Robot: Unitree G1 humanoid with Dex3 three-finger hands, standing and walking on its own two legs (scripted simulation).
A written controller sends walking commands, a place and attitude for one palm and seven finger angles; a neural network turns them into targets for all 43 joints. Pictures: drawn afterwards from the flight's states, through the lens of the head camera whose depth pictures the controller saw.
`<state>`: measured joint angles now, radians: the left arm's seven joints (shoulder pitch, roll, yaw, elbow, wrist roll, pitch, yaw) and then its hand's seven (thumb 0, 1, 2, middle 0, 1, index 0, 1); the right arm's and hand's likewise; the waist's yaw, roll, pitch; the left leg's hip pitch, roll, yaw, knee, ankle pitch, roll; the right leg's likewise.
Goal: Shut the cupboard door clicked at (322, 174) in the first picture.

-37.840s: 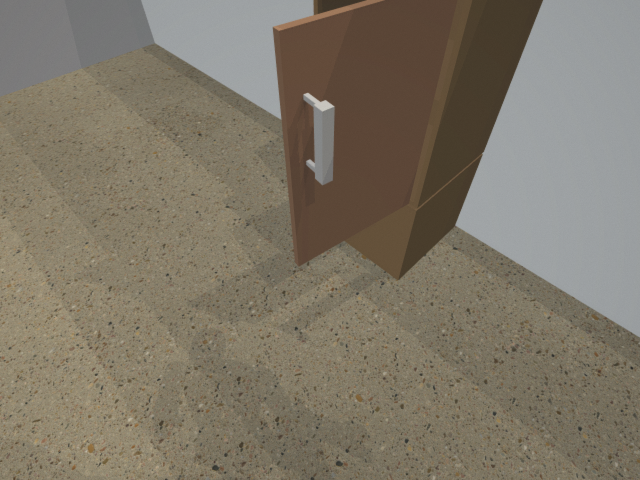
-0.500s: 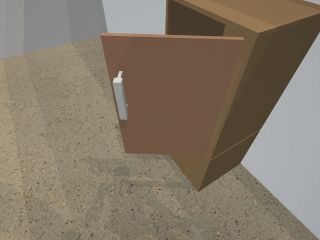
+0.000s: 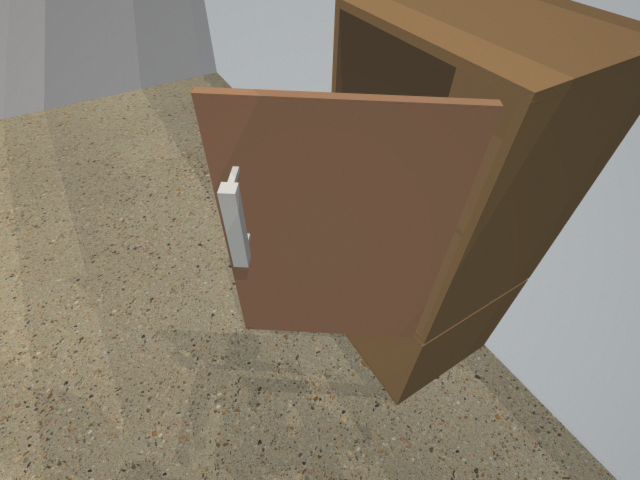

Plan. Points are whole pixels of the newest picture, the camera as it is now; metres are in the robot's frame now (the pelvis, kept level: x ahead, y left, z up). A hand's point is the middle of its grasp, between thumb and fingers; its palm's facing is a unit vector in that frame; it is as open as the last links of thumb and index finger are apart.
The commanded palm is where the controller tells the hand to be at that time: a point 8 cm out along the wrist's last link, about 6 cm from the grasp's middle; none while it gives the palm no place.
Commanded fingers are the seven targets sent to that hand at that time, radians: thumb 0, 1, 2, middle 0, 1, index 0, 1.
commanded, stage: come to a stop and stand still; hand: left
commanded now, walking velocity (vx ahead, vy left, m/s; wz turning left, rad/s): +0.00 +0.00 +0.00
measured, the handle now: (238, 218) +0.48 +0.17 +0.05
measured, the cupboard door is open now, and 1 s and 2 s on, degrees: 56 56 56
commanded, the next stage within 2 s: look again from close up in 1.10 s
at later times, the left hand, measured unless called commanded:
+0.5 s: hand out of the picture +0.00 +0.16 -0.18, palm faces +0.01 -0.98 -0.22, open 7.4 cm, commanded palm none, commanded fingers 0.00 0.90 0.90 -0.20 -0.30 -0.20 -0.30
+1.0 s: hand out of the picture -0.03 +0.20 -0.18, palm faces +0.00 -0.97 -0.23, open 7.4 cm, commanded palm none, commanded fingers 0.00 0.90 0.90 -0.20 -0.30 -0.20 -0.30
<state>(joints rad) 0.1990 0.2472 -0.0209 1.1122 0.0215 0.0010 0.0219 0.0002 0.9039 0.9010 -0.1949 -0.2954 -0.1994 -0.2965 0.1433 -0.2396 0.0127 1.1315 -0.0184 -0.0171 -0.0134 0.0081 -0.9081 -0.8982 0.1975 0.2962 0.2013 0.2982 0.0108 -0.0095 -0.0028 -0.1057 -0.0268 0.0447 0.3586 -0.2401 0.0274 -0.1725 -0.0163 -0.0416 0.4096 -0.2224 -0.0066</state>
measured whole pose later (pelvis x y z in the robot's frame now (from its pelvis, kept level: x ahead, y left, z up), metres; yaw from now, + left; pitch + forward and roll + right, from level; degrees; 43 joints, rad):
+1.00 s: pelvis -0.03 +0.01 +0.00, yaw -1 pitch -2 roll +0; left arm 0.28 0.21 0.00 1.11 0.02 -0.01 0.03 0.00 0.90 0.90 -0.20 -0.30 -0.20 -0.30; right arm 0.29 -0.20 -0.02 1.16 -0.01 -0.02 -0.02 0.01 -0.91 -0.90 0.20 0.30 0.20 0.30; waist 0.01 -0.02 0.03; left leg -0.14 -0.03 0.06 0.36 -0.19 0.04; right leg -0.20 -0.02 -0.03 0.38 -0.16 0.00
